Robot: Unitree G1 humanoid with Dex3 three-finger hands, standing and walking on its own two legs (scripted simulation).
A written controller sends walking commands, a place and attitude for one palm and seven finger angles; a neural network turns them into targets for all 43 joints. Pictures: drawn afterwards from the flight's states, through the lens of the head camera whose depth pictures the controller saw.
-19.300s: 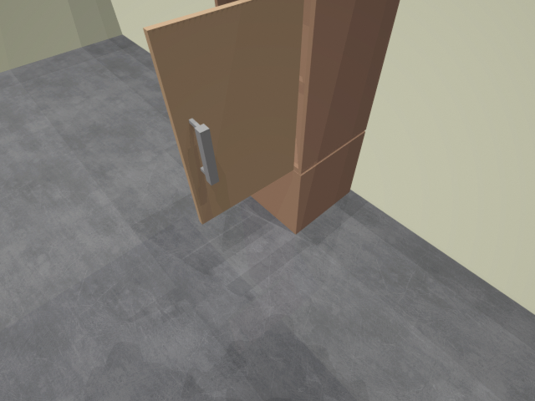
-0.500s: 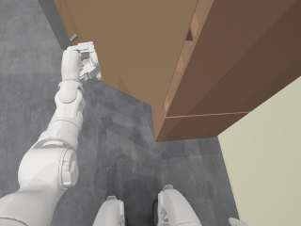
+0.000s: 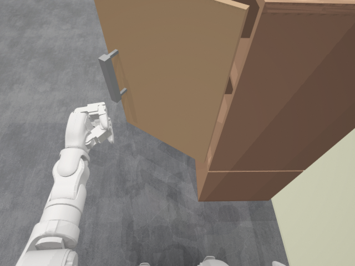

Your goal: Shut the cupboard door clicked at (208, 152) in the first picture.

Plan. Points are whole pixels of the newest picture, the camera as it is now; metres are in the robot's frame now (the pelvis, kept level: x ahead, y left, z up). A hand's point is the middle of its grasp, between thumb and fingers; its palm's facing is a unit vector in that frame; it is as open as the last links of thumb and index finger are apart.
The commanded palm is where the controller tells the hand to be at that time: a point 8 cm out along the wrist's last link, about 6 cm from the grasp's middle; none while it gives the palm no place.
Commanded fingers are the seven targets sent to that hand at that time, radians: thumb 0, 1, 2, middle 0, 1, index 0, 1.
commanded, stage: draw the hand back to the body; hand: left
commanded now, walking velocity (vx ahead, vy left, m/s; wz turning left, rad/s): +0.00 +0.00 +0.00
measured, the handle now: (115, 76) +0.67 +0.20 -0.01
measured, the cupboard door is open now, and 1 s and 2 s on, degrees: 57 57 57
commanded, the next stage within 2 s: step back with the hand held close in 1.14 s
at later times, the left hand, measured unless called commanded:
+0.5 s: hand (37, 164) +0.27 +0.23 +0.16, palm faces +0.30 -0.91 -0.29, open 4.2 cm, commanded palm +0.22 +0.27 +0.17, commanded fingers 0.00 0.90 0.90 -0.53 -0.66 -0.53 -0.66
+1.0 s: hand out of the picture +0.20 +0.26 +0.19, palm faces +0.48 -0.77 -0.41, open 7.2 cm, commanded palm +0.15 +0.29 +0.22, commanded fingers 0.00 0.90 0.90 -0.20 -0.30 -0.20 -0.30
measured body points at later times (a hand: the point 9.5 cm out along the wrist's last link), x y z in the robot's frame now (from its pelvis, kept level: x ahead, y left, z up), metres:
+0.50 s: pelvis +0.02 +0.00 +0.04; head +0.01 -0.02 +0.49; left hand +0.25 +0.27 +0.18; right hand +0.22 -0.20 -0.04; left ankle -0.02 +0.09 -0.70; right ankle +0.02 -0.11 -0.70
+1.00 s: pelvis +0.01 -0.01 +0.05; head +0.00 -0.04 +0.49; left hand +0.17 +0.30 +0.22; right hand +0.20 -0.23 -0.05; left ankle -0.02 +0.09 -0.70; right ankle +0.02 -0.11 -0.70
